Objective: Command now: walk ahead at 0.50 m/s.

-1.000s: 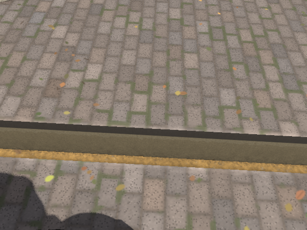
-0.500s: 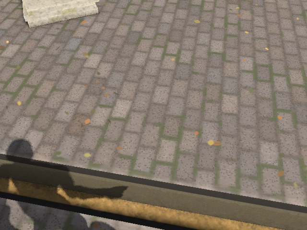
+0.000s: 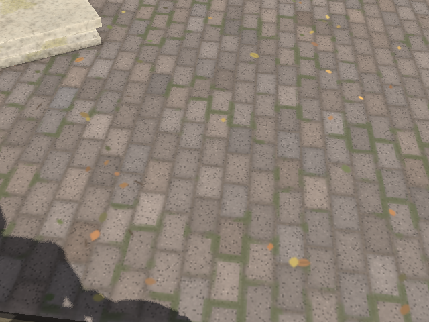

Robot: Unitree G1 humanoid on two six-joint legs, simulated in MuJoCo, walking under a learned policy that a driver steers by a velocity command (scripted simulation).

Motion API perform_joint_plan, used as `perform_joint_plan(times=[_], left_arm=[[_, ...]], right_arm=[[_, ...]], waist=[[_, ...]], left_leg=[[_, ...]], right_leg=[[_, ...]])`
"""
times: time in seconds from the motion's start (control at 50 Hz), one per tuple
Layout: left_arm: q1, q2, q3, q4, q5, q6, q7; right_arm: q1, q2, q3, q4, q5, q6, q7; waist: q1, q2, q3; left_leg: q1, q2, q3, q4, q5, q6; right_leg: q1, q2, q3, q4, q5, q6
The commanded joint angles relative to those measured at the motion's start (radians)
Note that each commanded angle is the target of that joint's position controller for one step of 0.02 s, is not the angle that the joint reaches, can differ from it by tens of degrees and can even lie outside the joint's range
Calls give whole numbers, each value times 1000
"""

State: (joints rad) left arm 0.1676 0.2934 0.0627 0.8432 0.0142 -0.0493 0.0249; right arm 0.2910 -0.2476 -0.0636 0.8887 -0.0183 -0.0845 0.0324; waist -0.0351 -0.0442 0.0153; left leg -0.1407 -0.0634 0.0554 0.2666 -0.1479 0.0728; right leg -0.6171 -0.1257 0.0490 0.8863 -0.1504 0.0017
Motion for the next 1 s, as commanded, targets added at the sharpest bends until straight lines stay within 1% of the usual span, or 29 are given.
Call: perform_joint_plan(times=[0.02, 0.08, 0.18, 0.24, 0.26, 0.28, 0.3, 0.32, 0.34, 0.36, 0.4, 0.42, 0.44, 0.46, 0.48, 0.5, 0.52, 0.56, 0.58, 0.6, 0.62, 0.64, 0.66, 0.68, 0.72, 0.74, 0.78, 0.86, 1.0], left_arm=[[104, 61, 21, 9, -2, -14, -17], [41, 77, 31, -13, -28, -11, -26], [-11, 56, 31, -35, -25, -37, -63], [399, 111, 76, 107, -17, -55, -61], [698, 128, 92, 203, -2, -65, -57], [797, 89, 75, 244, -7, -72, -61], [646, 53, 29, 188, -45, -99, -82], [441, -13, -6, 136, -80, -90, -99], [402, 67, 18, 108, -80, -80, -106], [360, 157, 44, 107, -72, -81, -110], [303, 70, 11, 89, -9, -89, -95], [329, 29, 3, 75, 2, -96, -77], [333, 16, -2, 61, 8, -101, -57], [284, -5, -15, 43, -6, -86, -22], [316, 10, -18, 44, -24, -68, 3], [298, 74, 1, 40, -36, -52, 17], [298, 118, 7, 38, -58, -72, 19], [316, 96, 1, 76, -58, -83, 0], [361, 86, 3, 87, -53, -82, -8], [357, 93, -3, 100, -38, -81, -22], [274, 91, -2, 49, -15, -82, -28], [438, -64, -49, 31, -22, -70, -38], [364, 14, -28, 20, -43, -71, -40], [258, 69, 12, -5, -78, -72, -41], [184, 48, 15, -8, -60, -69, -25], [200, 20, 4, -10, -43, -52, -27], [227, -39, -19, -27, -48, -46, -30], [11, 6, -49, -125, 23, -58, -42], [-194, 62, -50, -176, -37, -47, -54]], right_arm=[[4, -202, -57, -50, -23, -13, -8], [74, -169, -50, -21, 10, -2, -5], [69, -171, -48, -35, 13, 16, -33], [-144, -186, -41, -81, 14, 4, -45], [-314, -172, -36, -113, 18, -12, -44], [-439, -65, -11, -141, 22, -28, -41], [-306, 50, 17, -200, 64, -55, -40], [-114, 26, 21, -189, 100, -59, -25], [-90, 9, 22, -190, 101, -57, -14], [-159, -4, 25, -204, 93, -46, -21], [-224, -52, 20, -201, 98, -9, -20], [-311, -87, 11, -215, 111, -7, -10], [-388, -63, 24, -238, 94, -11, 3], [-463, -30, 43, -270, 64, -4, 21], [-520, -16, 53, -305, 60, -1, 44], [-487, 46, 79, -315, 21, -9, 52], [-464, 62, 73, -309, 30, -12, 50], [-481, -11, 53, -324, 19, -36, 51], [-408, -71, 31, -311, -6, -47, 46], [-214, -133, -9, -257, 4, -46, 26], [46, -200, -42, -212, -15, -38, 11], [169, -245, -40, -153, -51, -32, 19], [202, -172, -31, -160, -61, -16, 13], [21, -136, -16, -170, -16, -23, 19], [-32, -57, 10, -132, 10, -35, 13], [-24, 1, 24, -94, 5, -28, 7], [-72, 35, 39, -66, 7, -10, -7], [-107, -92, 11, -60, 15, -32, -19], [43, -203, -6, 26, 51, -23, -11]], waist=[[38, 70, -131], [22, 91, -41], [26, 143, -4], [238, 125, -97], [412, 93, -146], [492, -45, -4], [292, -244, 84], [86, -82, 87], [28, -27, 59], [5, 65, 87], [3, 144, 138], [28, 141, 180], [48, 105, 202], [42, 55, 263], [58, 39, 236], [41, 10, 166], [37, -9, 142], [25, 1, 172], [4, -38, 110], [-97, -170, 6], [-225, -193, -228], [-115, 12, -458], [-130, -23, -525], [-53, -47, -271], [14, -22, -91], [32, 87, -56], [101, 78, -29], [73, 78, -19], [-32, 92, 27]], left_leg=[[0, 298, -117, -62, 479, 195], [128, 332, -186, -6, 352, 205], [136, 344, -201, 63, 327, 211], [-229, 233, -23, 463, 789, 141], [-451, 192, 7, 839, 693, 97], [-684, 52, 2, 1346, -143, 46], [-913, -79, -203, 1569, -490, 78], [-1004, -49, -279, 1459, -402, 116], [-1018, -10, -242, 1391, -344, 106], [-1055, 37, -268, 1293, -348, 78], [-1087, 88, -306, 1236, -258, 41], [-1139, 87, -317, 1057, -162, 47], [-1110, 82, -259, 952, -69, 30], [-931, 64, -131, 787, 83, -5], [-671, 40, -61, 639, 258, -23], [-202, -7, 18, 513, 367, -19], [-28, -41, 81, 555, 332, -13], [-149, -45, 86, 436, 159, 60], [-145, -75, 113, 312, 26, 103], [20, -61, 59, 229, 66, 139], [412, 100, -191, 280, 302, 202], [719, 441, -754, 195, 150, 410], [612, 395, -917, 66, -75, 377], [396, 352, -682, 6, -98, 318], [120, 281, -452, -52, 127, 249], [68, 262, -418, -64, 221, 237], [-49, 228, -289, -38, 217, 215], [-213, 181, -175, -150, 324, 233], [147, 269, -159, -169, 247, 138]], right_leg=[[146, 18, -38, 138, 195, 16], [-105, -10, 1, 188, 50, -13], [-119, 7, -76, 208, -17, -21], [506, 158, -233, 83, 40, -37], [788, 183, -275, -60, 126, -43], [764, 98, -164, -274, 137, -117], [679, -50, 254, -316, 152, -218], [685, -118, 288, -317, 402, -207], [646, -204, 450, -416, 202, -276], [568, -291, 593, -461, -32, -329], [458, -300, 545, -409, -7, -302], [463, -203, 417, -362, -188, -228], [417, -149, 335, -394, -277, -209], [202, -59, 199, -476, -401, -181], [18, -28, 159, -595, -392, -180], [-223, -34, 78, -697, -267, -163], [-229, -71, 79, -749, -94, -162], [107, -74, -23, -672, 311, -91], [307, -49, -82, -542, 610, -70], [416, -39, -90, -324, 864, -74], [260, -11, -89, -10, 945, -29], [-1, 134, 14, 420, -111, 28], [37, 153, 142, 498, -236, -23], [-23, 90, 134, 415, -184, -61], [-77, 71, 86, 620, -222, -94], [-125, 75, 74, 794, -285, -91], [-179, 51, 85, 751, -179, -81], [-72, -21, -21, 214, 104, -22], [8, 40, -44, -368, 222, -49]])
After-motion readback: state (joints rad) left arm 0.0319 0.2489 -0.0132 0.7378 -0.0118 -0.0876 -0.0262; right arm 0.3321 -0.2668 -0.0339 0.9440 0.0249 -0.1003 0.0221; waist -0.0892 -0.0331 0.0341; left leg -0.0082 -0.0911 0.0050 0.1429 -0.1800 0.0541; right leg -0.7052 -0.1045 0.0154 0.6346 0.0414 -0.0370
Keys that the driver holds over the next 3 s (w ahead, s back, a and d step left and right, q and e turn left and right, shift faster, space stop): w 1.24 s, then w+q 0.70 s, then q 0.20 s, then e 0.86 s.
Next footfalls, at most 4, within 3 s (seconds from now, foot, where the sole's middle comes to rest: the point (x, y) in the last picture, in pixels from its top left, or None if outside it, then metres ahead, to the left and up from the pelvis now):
0.28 right None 0.15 -0.16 -0.79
0.60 left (208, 285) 0.61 0.01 -0.79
1.10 right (271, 208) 0.91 -0.23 -0.79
1.68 left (208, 147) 1.21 -0.01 -0.79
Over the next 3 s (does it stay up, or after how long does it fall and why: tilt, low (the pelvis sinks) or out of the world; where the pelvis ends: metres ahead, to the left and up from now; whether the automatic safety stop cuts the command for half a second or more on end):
stays up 1.39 -0.10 -0.01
